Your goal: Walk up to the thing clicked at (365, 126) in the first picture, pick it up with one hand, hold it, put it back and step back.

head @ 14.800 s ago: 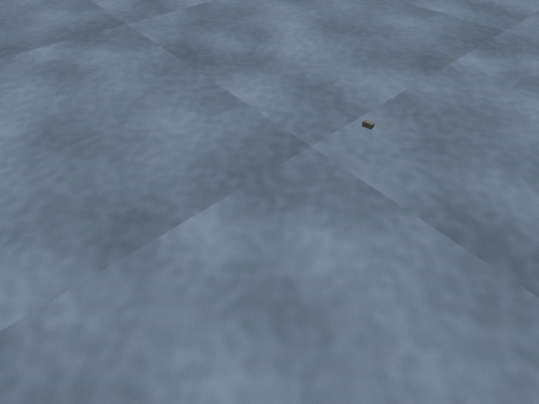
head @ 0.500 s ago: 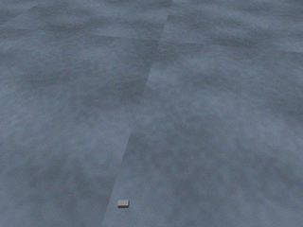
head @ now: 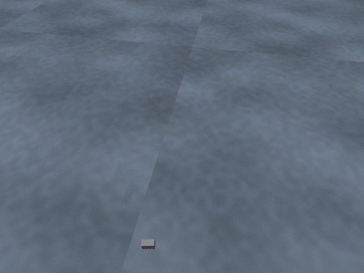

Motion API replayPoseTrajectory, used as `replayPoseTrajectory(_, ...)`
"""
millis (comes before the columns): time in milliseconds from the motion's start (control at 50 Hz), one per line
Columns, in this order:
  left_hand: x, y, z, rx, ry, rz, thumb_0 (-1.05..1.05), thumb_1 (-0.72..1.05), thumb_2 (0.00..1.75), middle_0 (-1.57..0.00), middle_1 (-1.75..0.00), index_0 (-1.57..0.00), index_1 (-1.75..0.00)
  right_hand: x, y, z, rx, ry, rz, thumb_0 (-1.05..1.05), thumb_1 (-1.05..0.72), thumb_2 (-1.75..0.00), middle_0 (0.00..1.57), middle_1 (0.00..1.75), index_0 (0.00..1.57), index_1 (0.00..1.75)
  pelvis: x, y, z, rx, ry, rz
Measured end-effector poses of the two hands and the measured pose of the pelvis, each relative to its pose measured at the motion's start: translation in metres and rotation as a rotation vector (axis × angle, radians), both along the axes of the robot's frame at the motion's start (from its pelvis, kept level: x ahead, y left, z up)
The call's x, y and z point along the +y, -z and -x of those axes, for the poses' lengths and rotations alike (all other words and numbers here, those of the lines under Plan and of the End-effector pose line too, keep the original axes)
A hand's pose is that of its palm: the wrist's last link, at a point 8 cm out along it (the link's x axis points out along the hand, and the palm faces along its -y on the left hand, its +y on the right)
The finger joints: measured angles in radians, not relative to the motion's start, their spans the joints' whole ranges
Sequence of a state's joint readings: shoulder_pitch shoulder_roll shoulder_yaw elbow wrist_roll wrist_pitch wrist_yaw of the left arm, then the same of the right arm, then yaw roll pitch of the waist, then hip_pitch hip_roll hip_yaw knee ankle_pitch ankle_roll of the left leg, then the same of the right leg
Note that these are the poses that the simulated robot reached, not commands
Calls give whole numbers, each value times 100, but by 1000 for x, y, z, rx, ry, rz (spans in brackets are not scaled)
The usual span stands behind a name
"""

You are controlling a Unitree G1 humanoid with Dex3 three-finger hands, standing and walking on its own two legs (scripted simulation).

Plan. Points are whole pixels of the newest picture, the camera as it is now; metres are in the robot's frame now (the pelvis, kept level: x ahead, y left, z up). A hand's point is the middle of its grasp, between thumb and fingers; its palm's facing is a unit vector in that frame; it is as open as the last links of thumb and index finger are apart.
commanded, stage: stand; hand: left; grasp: from above
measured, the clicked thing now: (148, 243) +0.40 +0.19 -0.77
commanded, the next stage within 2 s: rise first in 0.16 s
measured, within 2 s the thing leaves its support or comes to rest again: neither
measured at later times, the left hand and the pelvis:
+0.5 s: hand out of the picture +0.14 +0.25 -0.17, palm faces -0.01 -0.94 -0.33, open 8.7 cm; pelvis -0.02 -0.01 -0.02, yaw +1 degrees
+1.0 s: hand out of the picture +0.10 +0.26 -0.25, palm faces -0.19 -0.87 -0.46, open 12.6 cm; pelvis -0.03 +0.00 -0.10, yaw +2 degrees
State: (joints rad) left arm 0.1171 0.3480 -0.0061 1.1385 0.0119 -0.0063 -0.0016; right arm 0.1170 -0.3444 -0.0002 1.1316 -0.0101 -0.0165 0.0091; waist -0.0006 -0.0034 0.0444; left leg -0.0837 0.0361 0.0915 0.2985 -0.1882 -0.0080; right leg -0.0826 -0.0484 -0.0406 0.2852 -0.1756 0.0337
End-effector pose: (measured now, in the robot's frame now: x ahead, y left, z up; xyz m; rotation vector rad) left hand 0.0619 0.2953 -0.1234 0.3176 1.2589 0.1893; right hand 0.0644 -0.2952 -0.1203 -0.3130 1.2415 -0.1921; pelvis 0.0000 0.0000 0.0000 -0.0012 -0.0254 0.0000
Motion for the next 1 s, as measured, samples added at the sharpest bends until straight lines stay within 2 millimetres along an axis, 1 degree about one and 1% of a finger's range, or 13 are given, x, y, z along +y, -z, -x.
replayPoseTrajectory(280,1,-1,-5,-12,1,-5,0,90,90,-20,-30,-21,-31,1,0,-6,-13,-4,0,1,-90,-89,20,30,20,29,0,0,-2,-1,-2,0)
replayPoseTrajectory(300,1,-2,-8,-30,-12,-4,0,90,90,-20,-30,-21,-31,2,-1,-8,-30,3,0,1,-90,-89,20,30,20,29,0,1,-1,10,-5,0)
replayPoseTrajectory(360,-3,1,-28,-103,-46,4,1,84,90,-23,-34,-22,-36,10,-1,-14,-104,-7,-7,1,-90,-89,20,30,20,29,-1,5,6,43,-20,1)
replayPoseTrajectory(440,-2,9,-58,-137,-23,20,1,68,88,-24,-47,-23,-49,22,3,-14,-136,-14,-28,1,-90,-89,20,30,20,29,-4,13,15,108,-23,4)
replayPoseTrajectory(480,-1,11,-68,-150,13,16,0,57,87,-24,-55,-24,-57,27,6,-11,-147,-4,-39,1,-90,-89,20,30,20,29,-5,17,16,130,-19,4)
replayPoseTrajectory(520,-2,13,-73,-148,44,6,0,45,87,-24,-63,-24,-64,31,8,-8,-155,11,-51,1,-90,-89,20,30,20,29,-5,20,16,142,-17,6)
replayPoseTrajectory(620,-2,21,-69,-101,81,-25,0,10,86,-25,-75,-25,-76,37,14,-9,-183,16,-70,1,-89,-89,20,30,20,29,-3,28,15,178,-18,12)
replayPoseTrajectory(680,-1,32,-62,-83,88,-41,0,-7,85,-27,-78,-26,-80,38,20,-16,-214,-2,-68,1,-88,-89,20,30,20,29,-2,38,17,209,-19,16)
replayPoseTrajectory(740,1,43,-57,-94,94,-55,0,-19,84,-28,-80,-27,-83,37,29,-26,-250,-25,-58,1,-88,-89,20,30,20,29,-1,52,19,241,-21,20)
replayPoseTrajectory(800,2,53,-52,-108,116,-68,0,-27,83,-30,-81,-29,-84,37,38,-38,-286,-44,-49,1,-88,-89,20,30,20,29,-1,65,21,268,-23,23)
replayPoseTrajectory(860,2,61,-47,-110,138,-78,0,-30,82,-31,-80,-30,-83,39,46,-50,-322,-62,-45,1,-88,-89,20,30,20,29,-1,76,23,290,-26,27)
replayPoseTrajectory(940,1,70,-42,-108,165,-97,0,-31,79,-34,-79,-33,-82,45,53,-65,-370,-92,-48,1,-89,-89,20,30,20,29,-1,88,26,315,-31,34)
replayPoseTrajectory(1000,3,82,-43,-95,210,-121,0,-30,77,-36,-78,-35,-80,48,62,-74,-405,-122,-52,1,-90,-89,20,30,20,29,-2,99,30,345,-35,37)
